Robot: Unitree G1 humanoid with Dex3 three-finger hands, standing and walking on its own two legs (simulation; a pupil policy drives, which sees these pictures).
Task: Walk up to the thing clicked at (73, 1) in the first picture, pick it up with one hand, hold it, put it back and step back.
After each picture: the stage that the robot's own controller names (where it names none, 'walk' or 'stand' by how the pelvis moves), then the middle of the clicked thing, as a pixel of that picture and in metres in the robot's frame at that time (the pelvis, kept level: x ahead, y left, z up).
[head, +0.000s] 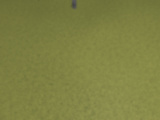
stand; (74, 4) +2.23 +0.16 -0.72
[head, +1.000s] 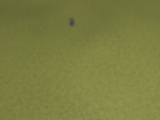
walk; (72, 22) +2.09 +0.36 -0.72
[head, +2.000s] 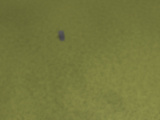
walk; (61, 35) +1.44 +0.40 -0.72
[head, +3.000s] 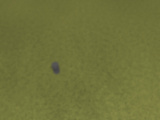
walk; (55, 67) +0.94 +0.33 -0.71
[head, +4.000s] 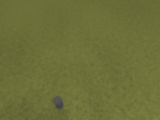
walk; (58, 103) +0.57 +0.26 -0.71
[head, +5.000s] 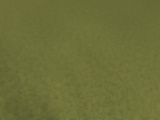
walk; out of the picture +0.36 +0.20 -0.70
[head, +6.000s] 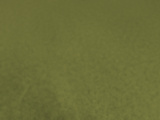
stand; out of the picture +0.31 +0.23 -0.72
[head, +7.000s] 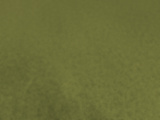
stand; out of the picture +0.33 +0.22 -0.72
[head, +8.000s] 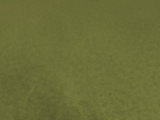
stand; out of the picture +0.31 +0.22 -0.72
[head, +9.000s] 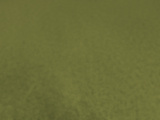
stand; out of the picture +0.31 +0.22 -0.73
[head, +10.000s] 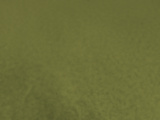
stand; out of the picture +0.30 +0.22 -0.73
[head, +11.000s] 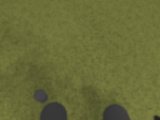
go down; (41, 96) +0.34 +0.23 -0.50
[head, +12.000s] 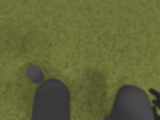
go down; (36, 75) +0.38 +0.25 -0.32
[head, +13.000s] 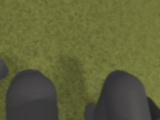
close in; out of the picture +0.36 +0.28 -0.24
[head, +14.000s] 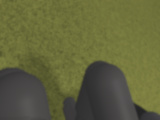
close; out of the picture +0.35 +0.29 -0.21
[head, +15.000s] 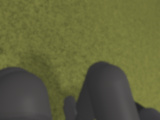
lift; out of the picture +0.34 +0.29 -0.22
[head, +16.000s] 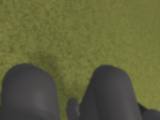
lift; out of the picture +0.31 +0.27 -0.21
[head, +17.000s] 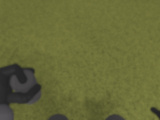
lift; (27, 87) +0.32 +0.20 +0.00
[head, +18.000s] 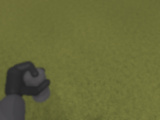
hold; (38, 85) +0.34 +0.17 +0.02
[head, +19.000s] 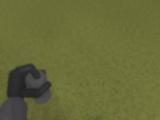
hold; (39, 88) +0.33 +0.17 +0.00
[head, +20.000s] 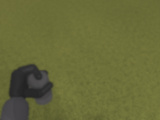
crouch; (41, 88) +0.33 +0.17 +0.00
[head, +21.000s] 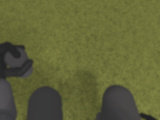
crouch; (20, 64) +0.39 +0.22 -0.11
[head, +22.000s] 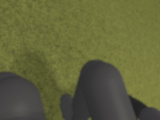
lower; out of the picture +0.39 +0.31 -0.22
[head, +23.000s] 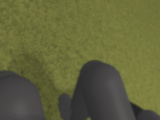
lower; out of the picture +0.38 +0.30 -0.22
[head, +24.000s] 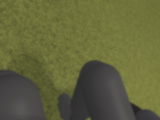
lower; out of the picture +0.38 +0.30 -0.22
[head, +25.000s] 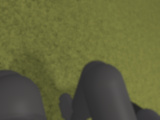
lower; out of the picture +0.37 +0.30 -0.22
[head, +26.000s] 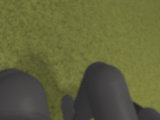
open; out of the picture +0.36 +0.27 -0.22
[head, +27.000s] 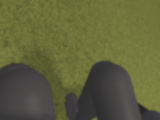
rise; out of the picture +0.36 +0.26 -0.22
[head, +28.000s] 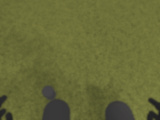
walk; (49, 93) +0.37 +0.21 -0.48
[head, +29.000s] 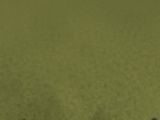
stand; out of the picture +0.32 +0.19 -0.66
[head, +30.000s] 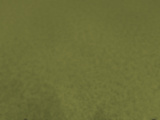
stand; out of the picture +0.32 +0.20 -0.67
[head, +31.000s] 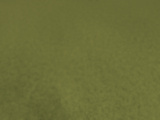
stand; out of the picture +0.34 +0.18 -0.72
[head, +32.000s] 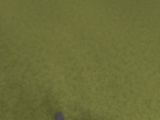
walk; (59, 118) +0.37 +0.13 -0.70
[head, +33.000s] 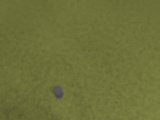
walk; (58, 92) +0.55 +0.19 -0.70
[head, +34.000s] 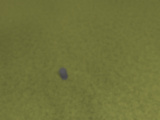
walk; (63, 74) +0.84 +0.28 -0.70
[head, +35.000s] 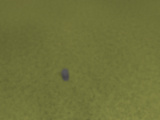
stand; (65, 75) +0.89 +0.21 -0.72
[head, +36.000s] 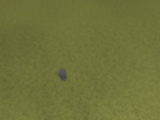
stand; (63, 74) +0.91 +0.23 -0.73
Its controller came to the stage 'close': yes
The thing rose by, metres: 0.71
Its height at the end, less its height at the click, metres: +0.00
